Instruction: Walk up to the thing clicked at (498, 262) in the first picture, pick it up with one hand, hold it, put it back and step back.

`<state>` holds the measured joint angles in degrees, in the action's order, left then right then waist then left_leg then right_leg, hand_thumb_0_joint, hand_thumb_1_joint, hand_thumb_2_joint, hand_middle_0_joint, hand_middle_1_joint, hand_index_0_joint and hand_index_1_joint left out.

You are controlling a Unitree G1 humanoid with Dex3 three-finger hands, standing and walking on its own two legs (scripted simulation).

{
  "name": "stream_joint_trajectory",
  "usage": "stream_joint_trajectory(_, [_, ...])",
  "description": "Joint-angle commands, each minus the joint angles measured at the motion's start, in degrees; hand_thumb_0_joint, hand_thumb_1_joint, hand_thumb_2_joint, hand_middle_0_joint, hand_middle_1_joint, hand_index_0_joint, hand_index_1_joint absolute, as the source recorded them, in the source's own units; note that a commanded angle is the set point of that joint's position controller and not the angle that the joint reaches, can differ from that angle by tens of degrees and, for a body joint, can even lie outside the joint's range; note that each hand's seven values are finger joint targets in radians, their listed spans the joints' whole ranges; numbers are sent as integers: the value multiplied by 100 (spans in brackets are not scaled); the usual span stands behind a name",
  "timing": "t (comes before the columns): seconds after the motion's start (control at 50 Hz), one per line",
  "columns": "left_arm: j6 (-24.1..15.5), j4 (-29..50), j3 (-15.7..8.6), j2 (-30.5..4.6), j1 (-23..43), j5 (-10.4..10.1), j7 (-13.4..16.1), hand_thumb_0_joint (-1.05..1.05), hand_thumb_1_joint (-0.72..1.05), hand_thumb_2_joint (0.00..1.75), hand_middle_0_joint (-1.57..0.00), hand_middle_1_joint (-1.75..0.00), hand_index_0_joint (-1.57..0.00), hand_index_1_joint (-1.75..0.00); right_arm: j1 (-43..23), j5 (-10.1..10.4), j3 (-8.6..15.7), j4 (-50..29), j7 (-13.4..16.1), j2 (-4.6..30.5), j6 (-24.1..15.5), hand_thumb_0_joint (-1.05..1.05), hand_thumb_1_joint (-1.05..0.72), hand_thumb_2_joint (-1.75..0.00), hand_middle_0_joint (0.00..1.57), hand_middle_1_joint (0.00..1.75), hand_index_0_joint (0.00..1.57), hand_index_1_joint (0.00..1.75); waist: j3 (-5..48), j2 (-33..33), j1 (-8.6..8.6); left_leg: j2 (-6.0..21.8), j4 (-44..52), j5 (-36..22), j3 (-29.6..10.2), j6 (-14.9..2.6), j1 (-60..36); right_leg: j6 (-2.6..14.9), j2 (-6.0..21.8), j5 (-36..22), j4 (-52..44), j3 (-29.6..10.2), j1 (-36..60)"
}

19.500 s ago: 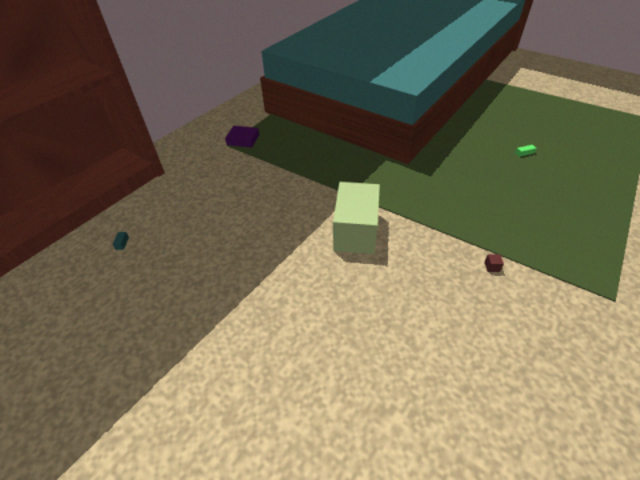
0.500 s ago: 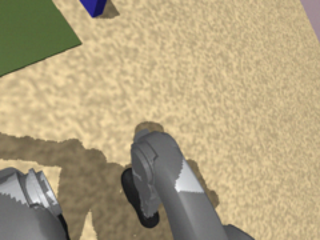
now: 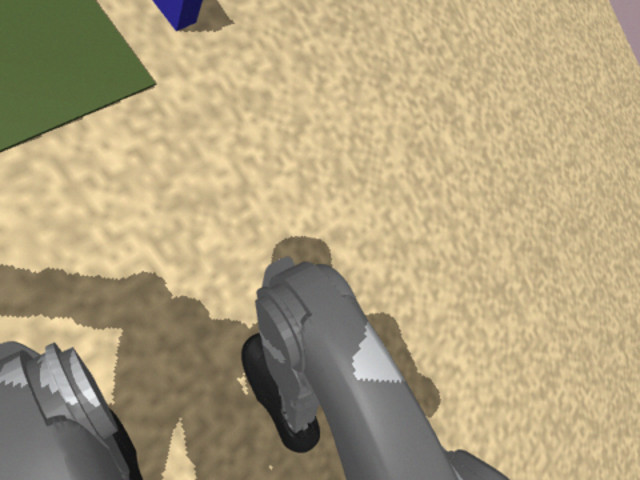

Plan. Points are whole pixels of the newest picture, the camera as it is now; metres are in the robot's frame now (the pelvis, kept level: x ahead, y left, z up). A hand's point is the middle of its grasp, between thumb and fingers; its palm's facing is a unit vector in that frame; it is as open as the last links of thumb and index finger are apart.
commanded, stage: close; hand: left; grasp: from above
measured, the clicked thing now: out of the picture +0.40 +0.37 -0.30
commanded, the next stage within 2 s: settle in 1.14 s
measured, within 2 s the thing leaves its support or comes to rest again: leaves its support in 1.62 s
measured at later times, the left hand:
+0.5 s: hand out of the picture +0.39 +0.37 -0.25, palm faces -0.21 -0.35 -0.91, open 10.0 cm
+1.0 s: hand out of the picture +0.39 +0.36 -0.25, palm faces -0.21 -0.37 -0.91, open 8.2 cm
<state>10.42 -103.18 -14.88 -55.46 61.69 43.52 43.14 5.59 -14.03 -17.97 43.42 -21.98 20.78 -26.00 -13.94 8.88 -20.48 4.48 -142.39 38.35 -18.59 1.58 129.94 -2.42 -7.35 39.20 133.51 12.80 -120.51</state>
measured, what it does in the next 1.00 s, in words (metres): stands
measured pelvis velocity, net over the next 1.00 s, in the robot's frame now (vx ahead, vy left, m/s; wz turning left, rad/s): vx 0.00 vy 0.00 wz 0.00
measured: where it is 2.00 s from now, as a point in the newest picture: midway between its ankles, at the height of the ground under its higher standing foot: (214, 450)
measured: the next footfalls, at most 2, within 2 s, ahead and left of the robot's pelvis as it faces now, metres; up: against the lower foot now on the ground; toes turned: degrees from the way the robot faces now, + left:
none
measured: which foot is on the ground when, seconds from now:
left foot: down 0.00-1.00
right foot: down 0.00-1.00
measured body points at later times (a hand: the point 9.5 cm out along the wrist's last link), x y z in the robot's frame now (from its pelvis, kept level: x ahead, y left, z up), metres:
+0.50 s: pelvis +0.00 +0.00 +0.00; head +0.27 +0.13 +0.33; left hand +0.40 +0.38 -0.20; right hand +0.05 -0.24 -0.05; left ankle +0.08 +0.14 -0.29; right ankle +0.12 -0.11 -0.29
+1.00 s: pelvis +0.00 +0.00 +0.00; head +0.26 +0.13 +0.33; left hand +0.40 +0.38 -0.20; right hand +0.05 -0.24 -0.05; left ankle +0.08 +0.14 -0.29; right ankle +0.12 -0.11 -0.29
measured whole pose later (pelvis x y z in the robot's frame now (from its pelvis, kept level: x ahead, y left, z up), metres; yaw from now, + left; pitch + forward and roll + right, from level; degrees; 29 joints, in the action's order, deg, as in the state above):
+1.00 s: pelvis +0.00 +0.00 +0.00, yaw +0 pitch +22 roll -14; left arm 9.0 -105.1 -18.2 -56.4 61.5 46.5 43.5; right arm 5.0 -14.2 -18.4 43.3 -21.5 21.0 -26.1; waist -14.1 9.6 -20.8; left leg 4.5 -142.9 38.1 -18.8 1.7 129.5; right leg -2.4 -7.4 38.7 133.9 13.0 -120.3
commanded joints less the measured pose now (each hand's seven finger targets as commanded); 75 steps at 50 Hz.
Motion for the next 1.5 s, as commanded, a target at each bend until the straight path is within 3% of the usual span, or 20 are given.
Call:
stream_joint_trajectory(0.0, [-66, 457, 164, -898, 1050, 98, 193, 0, -9, 63, -47, -69, -47, -69, 1081, 69, 473, 122, 40, 1920, -66, 0, -90, -90, 20, 30, 20, 30, 3412, -2630, -425, 209, 1338, -802, 541, -119, -2595, 265, -78, -1412, -1359, 501, 1701])
stream_joint_trajectory(0.02, [-87, 544, 270, -854, 1080, 109, 142, 0, -7, 61, -48, -68, -48, -68, 1023, 69, 459, 135, 45, 1862, -67, 0, -90, -90, 20, 30, 20, 30, 3257, -2687, -450, 194, 1347, -657, 549, -113, -2568, 265, -52, -1258, -1339, 474, 1608])
stream_joint_trajectory(0.18, [-86, 474, 183, -948, 1046, 221, 205, 0, -1, 57, -53, -64, -53, -64, 1104, 43, 478, 159, 66, 1920, -57, 0, -90, -90, 20, 30, 20, 30, 3355, -2730, -422, 200, 1373, -654, 566, -109, -2659, 270, -86, -1253, -1419, 464, 1675])
stream_joint_trajectory(0.26, [-80, 466, 114, -941, 988, 182, 240, 0, 4, 54, -57, -60, -58, -60, 1044, 73, 507, 216, 58, 1918, -73, 0, -90, -90, 20, 30, 20, 30, 3264, -2783, -363, 214, 1415, -544, 542, -87, -2663, 279, -65, -1142, -1383, 465, 1573])
stream_joint_trajectory(0.28, [-74, 539, 222, -905, 1076, 190, 196, 0, 5, 54, -58, -60, -58, -60, 1036, 56, 486, 217, 54, 1881, -83, 0, -90, -90, 20, 30, 20, 30, 3234, -2788, -409, 211, 1413, -562, 533, -84, -2687, 275, -38, -1167, -1346, 475, 1525])
stream_joint_trajectory(0.38, [-68, 453, 111, -916, 1027, 149, 276, 0, 13, 48, -63, -56, -64, -55, 1120, 56, 508, 172, 35, 1935, -78, 0, -90, -90, 20, 30, 20, 30, 3423, -2758, -378, 221, 1386, -825, 542, -98, -2711, 264, -59, -1426, -1392, 493, 1700])
stream_joint_trajectory(0.42, [-73, 536, 177, -917, 1113, 142, 253, 0, 13, 46, -63, -55, -64, -54, 1108, 34, 476, 144, 31, 1909, -77, 0, -90, -90, 20, 30, 20, 30, 3414, -2783, -441, 210, 1355, -853, 554, -102, -2766, 249, -49, -1480, -1368, 479, 1718])
stream_joint_trajectory(0.48, [-61, 478, 11, -1091, 974, 93, 251, 0, 14, 45, -64, -54, -65, -53, 1047, 53, 471, 134, 39, 1945, -77, 0, -90, -90, 20, 30, 20, 30, 3401, -2752, -336, 229, 1337, -830, 579, -100, -2721, 253, -57, -1448, -1364, 450, 1747])
stream_joint_trajectory(0.56, [-49, 519, 117, -1029, 1053, 211, 241, 0, 21, 46, -69, -55, -70, -53, 1079, 34, 471, 174, 44, 1907, -59, 0, -90, -90, 20, 30, 20, 30, 3347, -2928, -374, 225, 1386, -837, 605, -76, -2746, 277, -59, -1443, -1354, 459, 1705])
stream_joint_trajectory(0.74, [-99, 490, -5, -1218, 1058, 265, 306, 0, 37, 41, -81, -49, -82, -47, 1071, 35, 428, 85, 46, 1921, -59, 0, -90, -90, 20, 30, 20, 30, 3468, -2753, -406, 230, 1297, -921, 590, -112, -2704, 245, -54, -1527, -1345, 456, 1826])
stream_joint_trajectory(0.94, [-94, 477, -96, -1326, 944, 362, 339, 0, 49, 31, -90, -42, -92, -40, 971, 49, 457, 146, 78, 1937, -66, 0, -90, -90, 20, 30, 20, 30, 3194, -2722, -377, 228, 1319, -538, 621, -112, -2548, 261, -73, -1069, -1396, 371, 1627])
stream_joint_trajectory(1.02, [-113, 424, -123, -1318, 1008, 399, 355, 0, 57, 34, -97, -42, -98, -40, 1000, 49, 484, 121, 67, 1970, -77, 0, -90, -90, 20, 30, 20, 30, 3295, -2769, -387, 262, 1397, -566, 547, -94, -2645, 268, -58, -1154, -1334, 472, 1603])
stream_joint_trajectory(1.04, [-115, 536, -33, -1301, 1104, 389, 327, 0, 59, 33, -98, -40, -100, -38, 957, 51, 441, 129, 58, 1898, -81, 0, -90, -90, 20, 30, 20, 30, 3192, -2787, -398, 239, 1317, -571, 562, -102, -2592, 247, -13, -1157, -1291, 430, 1493])
stream_joint_trajectory(1.06, [-113, 473, -43, -1244, 1030, 331, 301, 0, 60, 31, -99, -40, -101, -38, 998, 39, 465, 127, 69, 1938, -85, 0, -90, -90, 20, 30, 20, 30, 3227, -2711, -475, 240, 1334, -567, 553, -111, -2638, 244, -43, -1132, -1330, 422, 1563])
stream_joint_trajectory(1.12, [-117, 460, -118, -1338, 1082, 303, 327, 0, 64, 32, -103, -37, -104, -36, 1091, 46, 481, 132, 82, 1978, -94, 0, -90, -90, 20, 30, 20, 30, 3316, -2736, -453, 231, 1318, -641, 580, -119, -2632, 238, -38, -1232, -1391, 415, 1688])
stream_joint_trajectory(1.16, [-99, 544, -44, -1292, 1140, 285, 281, 0, 64, 31, -103, -37, -104, -35, 1046, 49, 442, 169, 68, 1901, -95, 0, -90, -90, 20, 30, 20, 30, 3210, -2797, -410, 234, 1309, -664, 576, -100, -2666, 239, 7, -1224, -1301, 428, 1536])
stream_joint_trajectory(1.2, [-79, 443, -70, -1278, 1038, 258, 266, 0, 65, 31, -103, -37, -105, -35, 1070, 36, 451, 92, 70, 1949, -92, 0, -90, -90, 20, 30, 20, 30, 3292, -2683, -461, 228, 1265, -690, 584, -135, -2616, 227, -29, -1261, -1364, 397, 1650])
stream_joint_trajectory(1.28, [-87, 431, -106, -1337, 1006, 270, 233, 0, 74, 43, -113, -51, -115, -48, 1105, 63, 465, 127, 83, 1946, -90, 0, -92, -90, 20, 30, 20, 30, 3317, -2750, -388, 224, 1260, -668, 620, -139, -2549, 238, -30, -1210, -1410, 377, 1688])
stream_joint_trajectory(1.4, [-39, 529, -48, -1234, 978, 176, 70, 0, 83, 45, -119, -51, -122, -48, 1091, 106, 461, 105, 74, 1933, -61, 0, -92, -90, 20, 30, 20, 30, 3356, -2874, -343, 247, 1350, -790, 591, -97, -2635, 261, -12, -1336, -1272, 447, 1619])
stream_joint_trajectory(1.48, [-33, 968, 7, -1260, 1097, 247, 8, 0, 86, 46, -122, -49, -124, -47, 1142, 139, 499, 123, 79, 1840, -21, 0, -92, -90, 20, 30, 20, 30, 3649, -3183, -228, 246, 1374, -847, 635, -78, -2813, 285, -7, -1377, -1235, 409, 1617])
